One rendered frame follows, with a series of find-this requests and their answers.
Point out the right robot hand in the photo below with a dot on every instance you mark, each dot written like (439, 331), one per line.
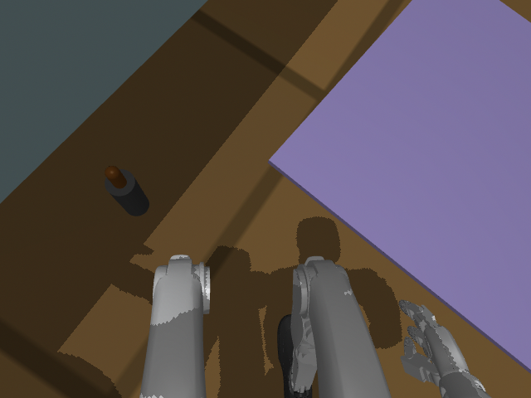
(437, 342)

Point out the right robot arm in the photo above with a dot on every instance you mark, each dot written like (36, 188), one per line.
(461, 385)

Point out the bottle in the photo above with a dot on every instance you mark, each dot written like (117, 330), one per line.
(123, 187)

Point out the right robot foot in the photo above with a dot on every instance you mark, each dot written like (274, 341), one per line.
(285, 355)

